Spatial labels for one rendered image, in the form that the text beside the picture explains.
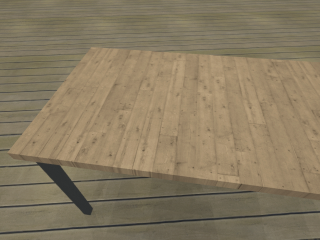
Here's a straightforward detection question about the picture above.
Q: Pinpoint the table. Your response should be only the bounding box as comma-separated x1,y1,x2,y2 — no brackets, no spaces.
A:
7,47,320,215

